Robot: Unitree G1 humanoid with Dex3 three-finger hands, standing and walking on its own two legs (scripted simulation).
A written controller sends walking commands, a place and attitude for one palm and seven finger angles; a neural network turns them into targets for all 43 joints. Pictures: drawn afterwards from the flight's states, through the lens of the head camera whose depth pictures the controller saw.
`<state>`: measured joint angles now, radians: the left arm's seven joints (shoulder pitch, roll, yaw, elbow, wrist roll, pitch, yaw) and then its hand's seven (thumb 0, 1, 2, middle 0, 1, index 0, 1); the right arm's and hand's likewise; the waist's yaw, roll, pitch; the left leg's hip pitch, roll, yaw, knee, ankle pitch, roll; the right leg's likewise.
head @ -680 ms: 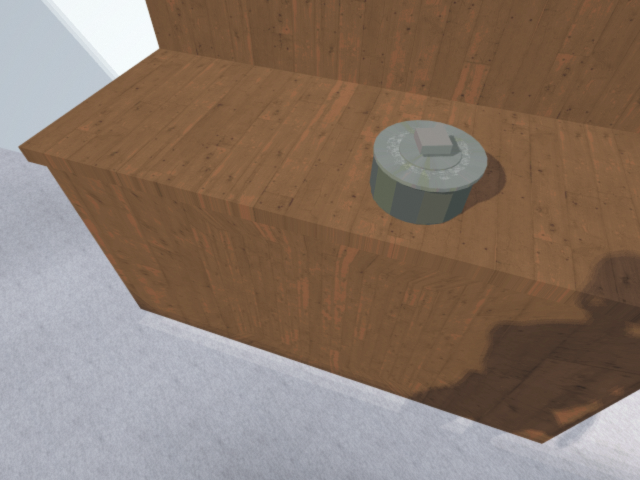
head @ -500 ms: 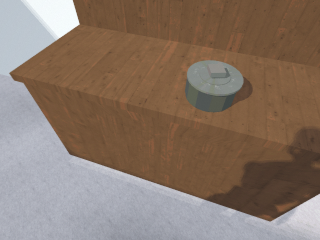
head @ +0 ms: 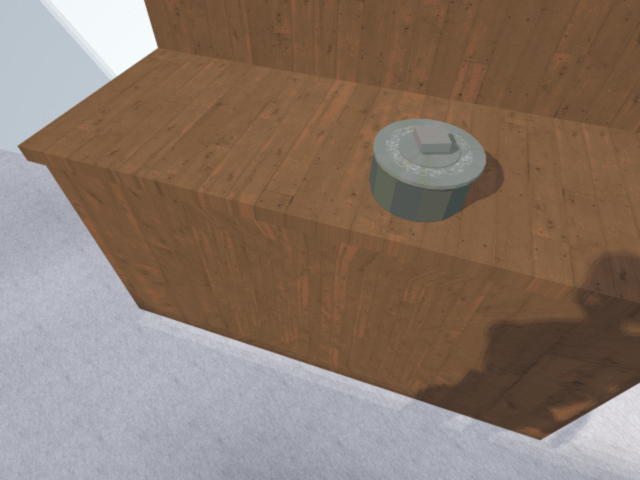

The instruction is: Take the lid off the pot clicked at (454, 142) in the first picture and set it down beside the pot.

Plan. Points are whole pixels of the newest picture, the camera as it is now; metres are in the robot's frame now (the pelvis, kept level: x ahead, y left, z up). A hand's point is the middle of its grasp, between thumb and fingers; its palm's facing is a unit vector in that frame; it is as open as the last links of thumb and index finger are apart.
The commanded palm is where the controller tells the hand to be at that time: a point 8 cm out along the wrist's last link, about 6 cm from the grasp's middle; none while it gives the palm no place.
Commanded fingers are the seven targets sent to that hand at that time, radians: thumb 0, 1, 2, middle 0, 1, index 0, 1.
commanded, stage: turn to face it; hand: left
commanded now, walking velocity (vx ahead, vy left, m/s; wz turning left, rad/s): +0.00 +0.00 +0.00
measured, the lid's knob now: (431, 138) +0.65 -0.16 +0.08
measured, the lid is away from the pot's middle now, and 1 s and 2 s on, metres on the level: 0.00 0.00 0.00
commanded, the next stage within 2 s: take the last steps up to it in 0.68 s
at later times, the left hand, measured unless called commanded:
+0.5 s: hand out of the picture +0.03 +0.18 -0.18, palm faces -0.06 -0.97 -0.25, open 7.4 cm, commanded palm none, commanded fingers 0.00 0.90 0.90 -0.20 -0.30 -0.20 -0.30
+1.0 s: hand out of the picture +0.10 +0.20 -0.17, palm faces -0.24 -0.95 -0.19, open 7.4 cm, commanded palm none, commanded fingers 0.00 0.90 0.90 -0.20 -0.30 -0.20 -0.30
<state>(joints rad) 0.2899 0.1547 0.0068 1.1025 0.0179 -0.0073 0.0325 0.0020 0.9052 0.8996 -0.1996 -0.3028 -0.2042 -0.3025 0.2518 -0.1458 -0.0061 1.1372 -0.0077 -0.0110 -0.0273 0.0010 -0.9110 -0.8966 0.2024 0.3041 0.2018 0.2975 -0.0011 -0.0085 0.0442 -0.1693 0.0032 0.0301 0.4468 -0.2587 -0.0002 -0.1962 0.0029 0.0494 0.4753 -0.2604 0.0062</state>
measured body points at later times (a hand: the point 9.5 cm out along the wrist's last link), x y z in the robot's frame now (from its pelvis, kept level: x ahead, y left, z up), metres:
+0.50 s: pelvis -0.01 -0.01 -0.01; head +0.03 -0.02 +0.43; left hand +0.04 +0.23 -0.16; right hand +0.01 -0.26 -0.17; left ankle -0.01 +0.12 -0.74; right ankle +0.00 -0.12 -0.74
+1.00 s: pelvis -0.01 +0.02 +0.00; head +0.04 +0.03 +0.45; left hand +0.12 +0.25 -0.15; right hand -0.04 -0.22 -0.14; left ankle -0.01 +0.13 -0.74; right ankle -0.06 -0.11 -0.68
